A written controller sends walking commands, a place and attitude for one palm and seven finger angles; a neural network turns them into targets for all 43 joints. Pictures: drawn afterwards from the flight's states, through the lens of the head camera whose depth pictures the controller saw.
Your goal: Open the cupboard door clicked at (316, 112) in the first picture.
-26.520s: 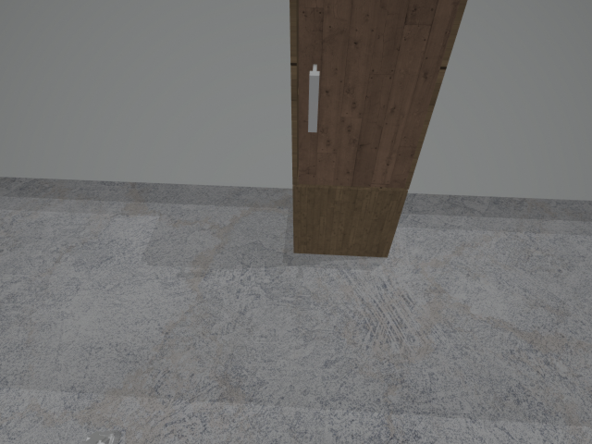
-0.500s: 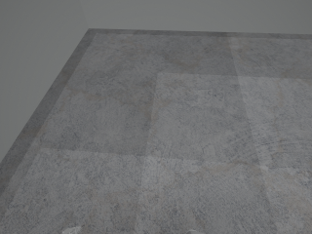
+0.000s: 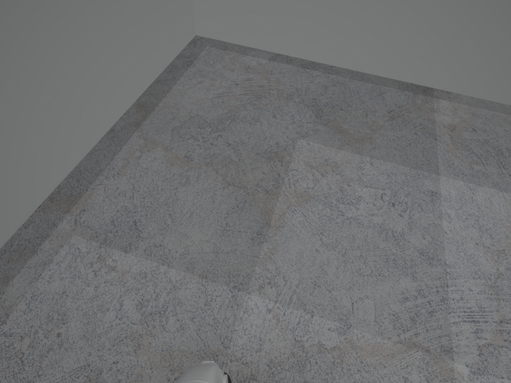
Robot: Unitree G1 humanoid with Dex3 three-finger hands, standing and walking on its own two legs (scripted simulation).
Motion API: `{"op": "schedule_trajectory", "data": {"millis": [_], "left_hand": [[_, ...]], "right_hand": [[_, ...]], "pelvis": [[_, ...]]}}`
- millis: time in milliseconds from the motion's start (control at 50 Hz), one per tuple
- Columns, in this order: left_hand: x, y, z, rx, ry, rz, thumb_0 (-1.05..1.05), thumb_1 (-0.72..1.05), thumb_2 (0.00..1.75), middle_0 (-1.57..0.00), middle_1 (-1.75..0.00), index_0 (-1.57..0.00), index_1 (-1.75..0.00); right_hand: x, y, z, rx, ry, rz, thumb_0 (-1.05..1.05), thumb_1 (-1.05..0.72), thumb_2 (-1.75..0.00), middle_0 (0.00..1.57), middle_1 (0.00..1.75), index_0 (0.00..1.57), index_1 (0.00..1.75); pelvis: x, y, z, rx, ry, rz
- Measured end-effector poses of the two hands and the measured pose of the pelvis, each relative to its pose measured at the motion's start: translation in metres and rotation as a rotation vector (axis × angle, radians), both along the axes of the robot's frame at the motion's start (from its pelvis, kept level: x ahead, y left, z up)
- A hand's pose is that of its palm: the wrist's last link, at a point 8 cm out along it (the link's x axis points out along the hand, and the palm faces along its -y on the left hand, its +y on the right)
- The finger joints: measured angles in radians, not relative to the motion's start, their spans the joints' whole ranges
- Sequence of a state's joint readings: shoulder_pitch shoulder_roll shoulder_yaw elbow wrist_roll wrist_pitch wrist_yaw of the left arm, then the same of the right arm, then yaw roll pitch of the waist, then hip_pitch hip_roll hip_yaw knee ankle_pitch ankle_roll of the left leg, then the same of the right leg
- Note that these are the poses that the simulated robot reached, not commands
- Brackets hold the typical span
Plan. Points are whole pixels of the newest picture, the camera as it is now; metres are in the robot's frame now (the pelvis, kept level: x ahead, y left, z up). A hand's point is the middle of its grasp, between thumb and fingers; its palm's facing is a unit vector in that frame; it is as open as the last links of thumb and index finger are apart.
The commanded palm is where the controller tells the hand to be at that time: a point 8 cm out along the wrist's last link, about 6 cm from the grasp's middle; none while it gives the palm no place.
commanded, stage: turn to face it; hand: left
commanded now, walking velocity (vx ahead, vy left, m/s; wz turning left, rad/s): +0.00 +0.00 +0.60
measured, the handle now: out of the picture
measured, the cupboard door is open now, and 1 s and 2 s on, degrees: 45 45 45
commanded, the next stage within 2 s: none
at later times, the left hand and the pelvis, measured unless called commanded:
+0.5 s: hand out of the picture +0.10 +0.14 -0.13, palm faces +0.29 -0.92 -0.26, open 7.4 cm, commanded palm none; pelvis +0.07 -0.07 +0.02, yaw +18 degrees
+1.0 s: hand out of the picture +0.07 +0.15 -0.14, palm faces +0.58 -0.75 -0.32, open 7.4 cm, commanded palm none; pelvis +0.12 -0.09 +0.00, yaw +37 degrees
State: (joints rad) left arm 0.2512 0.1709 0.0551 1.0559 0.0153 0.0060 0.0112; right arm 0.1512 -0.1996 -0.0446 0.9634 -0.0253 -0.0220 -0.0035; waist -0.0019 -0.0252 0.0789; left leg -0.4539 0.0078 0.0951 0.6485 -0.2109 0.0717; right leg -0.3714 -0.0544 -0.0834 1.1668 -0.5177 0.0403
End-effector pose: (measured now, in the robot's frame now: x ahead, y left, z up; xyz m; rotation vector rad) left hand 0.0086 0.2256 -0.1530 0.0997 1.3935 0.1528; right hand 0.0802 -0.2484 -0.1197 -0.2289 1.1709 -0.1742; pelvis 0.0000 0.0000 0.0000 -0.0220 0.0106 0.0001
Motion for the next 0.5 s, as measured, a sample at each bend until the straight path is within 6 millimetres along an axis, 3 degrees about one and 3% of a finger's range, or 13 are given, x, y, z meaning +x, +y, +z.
{"op": "schedule_trajectory", "data": {"millis": [140,280,340,400,500], "left_hand": [[0.066,0.008,0.028,0.060,-0.161,0.039,0.01,0.91,0.90,-0.20,-0.30,-0.20,-0.30],[0.103,-0.006,0.048,0.133,-0.257,0.069,0.01,0.91,0.90,-0.20,-0.30,-0.20,-0.30],[0.102,-0.016,0.049,0.170,-0.279,0.091,0.00,0.91,0.90,-0.20,-0.30,-0.20,-0.30],[0.089,-0.029,0.054,0.171,-0.245,0.129,0.00,0.91,0.90,-0.20,-0.30,-0.20,-0.30],[0.066,-0.047,0.052,0.140,-0.178,0.210,0.01,0.90,0.90,-0.20,-0.30,-0.20,-0.30]], "right_hand": [[0.030,0.001,0.004,0.034,0.045,0.068,0.01,-0.91,-0.90,0.20,0.30,0.20,0.30],[0.056,-0.026,-0.007,0.071,0.073,0.102,0.01,-0.90,-0.90,0.20,0.30,0.20,0.30],[0.072,-0.044,-0.016,0.076,0.084,0.124,0.01,-0.90,-0.90,0.20,0.30,0.20,0.30],[0.092,-0.055,-0.012,0.064,0.100,0.158,0.01,-0.90,-0.90,0.20,0.30,0.20,0.30],[0.128,-0.058,0.001,0.044,0.105,0.239,0.01,-0.91,-0.90,0.20,0.30,0.20,0.30]], "pelvis": [[0.019,-0.012,0.013,-0.001,0.030,0.068],[0.038,-0.045,0.012,0.001,0.042,0.159],[0.047,-0.060,0.006,0.026,0.041,0.196],[0.055,-0.067,0.012,0.037,0.032,0.242],[0.069,-0.074,0.020,0.064,0.035,0.321]]}}
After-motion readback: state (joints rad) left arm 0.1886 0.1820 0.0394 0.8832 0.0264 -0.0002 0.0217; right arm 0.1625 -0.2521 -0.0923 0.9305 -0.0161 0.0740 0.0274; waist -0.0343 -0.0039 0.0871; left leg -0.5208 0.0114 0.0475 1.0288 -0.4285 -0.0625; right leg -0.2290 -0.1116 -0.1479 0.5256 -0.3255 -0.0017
